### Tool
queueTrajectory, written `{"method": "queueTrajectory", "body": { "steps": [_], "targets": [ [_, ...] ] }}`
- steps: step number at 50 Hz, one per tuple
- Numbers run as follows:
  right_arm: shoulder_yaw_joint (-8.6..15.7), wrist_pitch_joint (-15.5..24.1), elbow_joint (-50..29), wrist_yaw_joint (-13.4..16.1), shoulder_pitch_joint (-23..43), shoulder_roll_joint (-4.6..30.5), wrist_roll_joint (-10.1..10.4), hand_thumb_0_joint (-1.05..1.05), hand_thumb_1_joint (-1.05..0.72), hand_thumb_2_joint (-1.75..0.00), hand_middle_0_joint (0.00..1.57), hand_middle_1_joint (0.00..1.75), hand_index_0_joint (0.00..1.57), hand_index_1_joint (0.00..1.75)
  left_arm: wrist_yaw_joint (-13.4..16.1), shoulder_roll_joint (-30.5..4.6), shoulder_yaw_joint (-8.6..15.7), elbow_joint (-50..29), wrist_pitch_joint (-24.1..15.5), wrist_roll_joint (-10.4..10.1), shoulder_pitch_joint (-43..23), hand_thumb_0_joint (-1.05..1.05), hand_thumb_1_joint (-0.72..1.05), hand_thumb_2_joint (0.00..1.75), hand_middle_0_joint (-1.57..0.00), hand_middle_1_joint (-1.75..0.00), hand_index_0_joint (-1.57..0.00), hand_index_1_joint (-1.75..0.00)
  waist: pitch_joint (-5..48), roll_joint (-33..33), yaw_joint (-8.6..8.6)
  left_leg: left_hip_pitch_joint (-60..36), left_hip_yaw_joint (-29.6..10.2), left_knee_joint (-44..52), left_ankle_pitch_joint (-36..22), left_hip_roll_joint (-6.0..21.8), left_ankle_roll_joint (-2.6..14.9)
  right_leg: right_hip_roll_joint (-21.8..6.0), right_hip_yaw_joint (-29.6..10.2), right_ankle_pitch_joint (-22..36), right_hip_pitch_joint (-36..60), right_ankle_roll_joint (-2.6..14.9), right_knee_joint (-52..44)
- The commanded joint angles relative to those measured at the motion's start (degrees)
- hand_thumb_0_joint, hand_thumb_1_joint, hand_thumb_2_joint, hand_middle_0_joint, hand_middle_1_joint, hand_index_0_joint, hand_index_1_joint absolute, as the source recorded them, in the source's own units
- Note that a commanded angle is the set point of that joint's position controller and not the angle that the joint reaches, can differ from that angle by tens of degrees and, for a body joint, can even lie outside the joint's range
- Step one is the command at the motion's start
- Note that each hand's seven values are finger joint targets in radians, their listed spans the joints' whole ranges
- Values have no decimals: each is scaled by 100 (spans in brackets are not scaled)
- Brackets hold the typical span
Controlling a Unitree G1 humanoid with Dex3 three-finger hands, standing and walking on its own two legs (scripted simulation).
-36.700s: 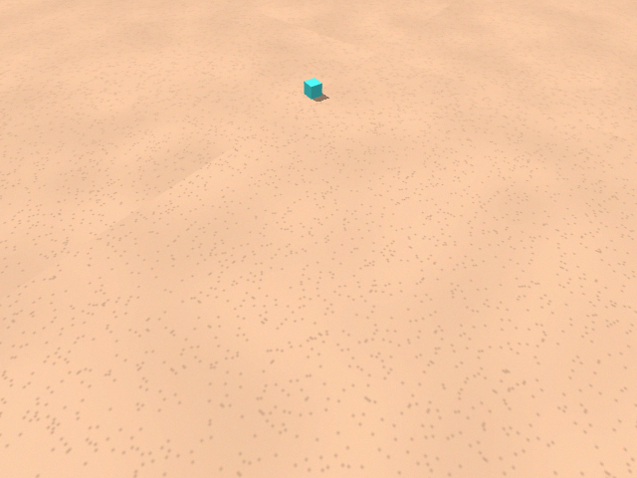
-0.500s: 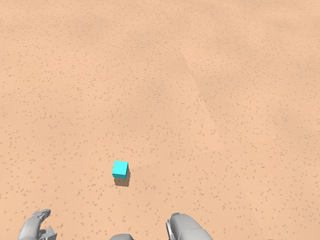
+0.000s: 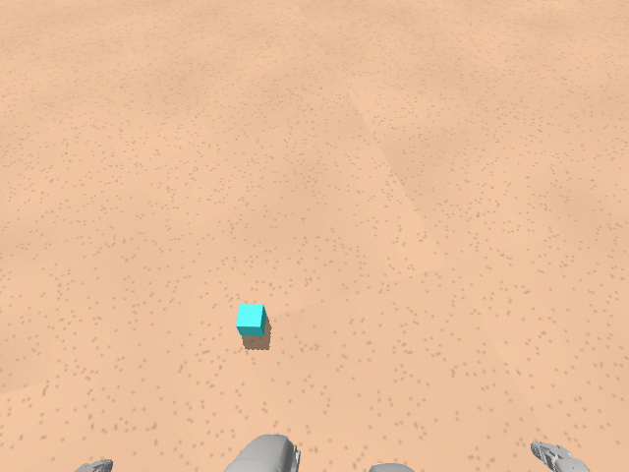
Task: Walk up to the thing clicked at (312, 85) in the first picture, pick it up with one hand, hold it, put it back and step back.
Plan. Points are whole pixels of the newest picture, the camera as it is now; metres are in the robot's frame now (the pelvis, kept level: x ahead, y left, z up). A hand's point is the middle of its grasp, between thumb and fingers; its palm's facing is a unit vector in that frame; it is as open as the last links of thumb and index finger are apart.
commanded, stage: step back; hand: left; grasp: from above
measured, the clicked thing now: (251, 319) +0.61 +0.25 -0.73
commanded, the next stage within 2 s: none
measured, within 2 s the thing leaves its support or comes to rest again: neither
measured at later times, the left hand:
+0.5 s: hand out of the picture -0.08 +0.28 -0.16, palm faces +0.07 -0.93 -0.36, open 7.4 cm
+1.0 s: hand out of the picture -0.21 +0.24 -0.14, palm faces +0.07 -0.89 -0.44, open 7.4 cm
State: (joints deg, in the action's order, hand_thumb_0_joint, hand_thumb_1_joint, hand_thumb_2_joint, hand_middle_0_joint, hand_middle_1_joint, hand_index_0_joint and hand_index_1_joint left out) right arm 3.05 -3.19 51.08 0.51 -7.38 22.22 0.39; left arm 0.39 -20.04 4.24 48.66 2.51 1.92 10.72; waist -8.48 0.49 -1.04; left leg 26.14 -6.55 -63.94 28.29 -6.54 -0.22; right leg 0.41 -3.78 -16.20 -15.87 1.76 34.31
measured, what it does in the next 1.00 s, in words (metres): walks backwards: left foot, then right foot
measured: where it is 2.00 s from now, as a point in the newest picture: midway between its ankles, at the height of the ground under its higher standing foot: outside the picture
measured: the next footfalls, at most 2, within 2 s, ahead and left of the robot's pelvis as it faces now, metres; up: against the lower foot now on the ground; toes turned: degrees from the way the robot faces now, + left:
left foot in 0.22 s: -0.07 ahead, +0.12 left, +0.00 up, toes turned +2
right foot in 0.64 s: -0.20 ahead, -0.16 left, +0.00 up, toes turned +3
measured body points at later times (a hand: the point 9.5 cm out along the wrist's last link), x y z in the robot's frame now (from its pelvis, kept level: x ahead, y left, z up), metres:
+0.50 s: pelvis -0.15 +0.00 +0.00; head -0.10 +0.04 +0.44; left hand -0.08 +0.33 -0.13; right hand -0.02 -0.30 -0.10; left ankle -0.11 +0.12 -0.73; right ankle -0.19 -0.17 -0.64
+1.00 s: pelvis -0.32 -0.04 -0.02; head -0.26 -0.04 +0.43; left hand -0.21 +0.29 -0.11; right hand -0.24 -0.36 -0.15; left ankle -0.36 +0.08 -0.73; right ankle -0.24 -0.16 -0.73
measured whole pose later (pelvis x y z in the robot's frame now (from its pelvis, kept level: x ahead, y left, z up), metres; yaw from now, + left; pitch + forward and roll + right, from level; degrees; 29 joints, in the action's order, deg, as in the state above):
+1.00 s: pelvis -0.32 -0.04 -0.02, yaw +6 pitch -1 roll +1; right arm 2.9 -2.6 50.9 1.0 -13.1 22.9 -1.0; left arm 1.3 -21.9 4.0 43.3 2.8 2.2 5.6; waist -10.3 1.0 0.7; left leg 14.9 -2.7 -39.6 23.8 -1.8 -1.0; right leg -3.3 1.7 -14.2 -24.3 -0.4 39.8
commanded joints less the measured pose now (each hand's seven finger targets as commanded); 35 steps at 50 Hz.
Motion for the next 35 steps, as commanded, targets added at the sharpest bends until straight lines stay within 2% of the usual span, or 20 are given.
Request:
{"method": "queueTrajectory", "body": {
  "steps": [1,4,6,8,10,11,12,13,14,15,17,18,21,24,26,30,32,33,34,35],
  "targets": [
    [169,192,-319,157,-315,1056,15,0,-90,-90,20,30,20,30,110,-1285,370,-769,-167,30,-359,0,90,90,-20,-30,-20,-30,782,-773,-47,224,-100,-68,-88,-107,-158,-984,-898,2270,632,936,-916],
    [153,249,-461,176,-180,995,-22,0,-90,-90,20,30,20,30,147,-1205,381,-758,-127,34,16,0,90,90,-20,-30,-20,-30,1126,-968,-269,541,73,993,209,152,-231,-1241,-1042,2689,1794,1109,-731],
    [166,272,-480,176,-288,979,-60,0,-90,-90,20,30,20,30,152,-1295,390,-794,-89,20,33,0,90,90,-20,-30,-20,-30,1359,-1130,-245,114,253,1718,258,361,-192,-1411,-1089,2903,1805,1142,-574],
    [203,286,-413,146,-560,991,-88,0,-90,-90,20,30,20,30,140,-1399,388,-866,-50,-12,-90,0,90,90,-20,-30,-20,-30,1517,-1342,-114,-468,402,2709,-152,508,-66,-1382,-1073,2804,1600,986,-371],
    [252,295,-263,109,-865,979,-134,0,-90,-90,20,30,20,30,97,-1498,377,-923,17,-64,-273,0,90,90,-20,-30,-20,-30,1581,-1035,93,-1246,688,3835,-1362,413,49,-1131,-746,2230,1103,695,-96],
    [320,299,-245,97,-923,1104,-186,0,-90,-90,20,30,20,30,79,-1449,316,-949,56,-67,-345,0,90,90,-20,-30,-20,-30,1504,-792,158,-1650,362,4043,-1825,629,192,-1028,-737,1611,449,470,-63],
    [429,299,-313,92,-850,1476,-298,0,-90,-90,20,30,20,30,60,-1244,269,-1014,65,-84,-315,0,90,90,-20,-30,-20,-30,1444,151,156,-2041,-928,4202,-2011,1572,563,-533,-428,433,-601,152,578],
    [508,281,-451,45,-477,1981,-320,0,-90,-90,20,30,20,30,88,-1193,285,-1059,46,-110,-549,0,90,90,-20,-30,-20,-30,1093,1318,200,-1695,-2153,4619,-2407,2657,1234,439,246,-1558,-1381,-69,1656],
    [562,296,-557,41,-347,2200,-294,0,-90,-90,20,30,20,30,158,-1370,402,-1065,42,-23,-869,0,90,90,-20,-30,-20,-30,884,1454,479,-677,-2707,4785,-2462,3197,1896,397,-459,-2137,-958,-158,2886],
    [510,342,-596,88,-76,1972,-304,0,-90,-90,20,30,20,30,142,-1459,412,-973,42,-8,-799,0,90,90,-20,-30,-20,-30,706,1057,304,-515,-2420,4670,-2689,3078,1856,363,-727,-1912,-871,-122,3453],
    [328,358,-693,124,298,1423,-340,0,-90,-90,20,30,20,30,90,-1263,402,-709,60,-135,-328,0,90,90,-20,-30,-20,-30,687,494,-77,-927,-908,4250,-3647,2114,1242,652,-890,-1317,-1189,-46,3914],
    [333,356,-716,140,392,1362,-300,0,-90,-90,20,30,20,30,72,-1264,399,-617,77,-149,-16,0,90,90,-20,-30,-20,-30,610,534,-234,-1054,-592,4206,-3504,1925,1091,731,-845,-1077,-1356,-49,4000],
    [331,351,-663,126,-2,1212,-221,0,-90,-90,20,30,20,30,68,-1200,423,-572,43,-87,92,0,90,90,-20,-30,-20,-30,699,611,-41,-1765,-556,3978,-3673,1812,1150,696,-757,-974,-1518,-295,3810],
    [384,326,-717,146,-174,1255,-182,0,-90,-90,20,30,20,30,86,-1162,363,-629,-24,-63,65,0,90,90,-20,-30,-20,-30,899,936,178,-2291,-551,3819,-3748,2090,1459,445,-541,-1234,-1422,-440,2897],
    [405,295,-730,134,-265,1337,-209,0,-90,-90,20,30,20,30,64,-1166,338,-639,-48,-61,-52,0,90,90,-20,-30,-20,-30,1016,994,305,-2246,-551,3748,-3598,2095,1513,322,-310,-1378,-1081,-466,2157],
    [436,174,-864,85,62,1504,-206,0,-90,-90,20,30,20,30,28,-1150,310,-297,-115,-68,496,0,90,90,-20,-30,-20,-30,1351,1213,106,-1860,-444,3361,-3139,2012,1196,55,156,-738,-56,-290,33],
    [406,83,-893,58,186,1485,-131,0,-90,-90,20,30,20,30,24,-1192,349,-27,-148,-31,910,0,90,90,-20,-30,-20,-30,1506,953,-111,-1311,-244,3047,-2594,1747,892,135,437,240,787,-103,-1158],
    [356,73,-945,48,217,1317,-87,0,-90,-90,20,30,20,30,20,-1470,419,-54,-155,51,833,0,90,90,-20,-30,-20,-30,1345,467,-99,-499,-251,2771,-1784,1391,575,-191,-241,142,991,80,-1046],
    [274,77,-1045,49,243,1022,-49,0,-90,-90,20,30,20,30,3,-1878,536,-156,-160,108,819,0,90,90,-20,-30,-20,-30,1008,-884,-164,604,39,1794,-237,470,191,-1270,-1941,-361,813,486,-1424],
    [357,66,-1061,170,402,1072,-69,0,-90,-90,20,30,20,30,5,-2555,645,-438,-117,120,194,0,90,90,-20,-30,-20,-30,659,-1987,-378,271,63,357,771,141,-40,-2418,-3034,-576,-838,1471,-1980]
  ]
}}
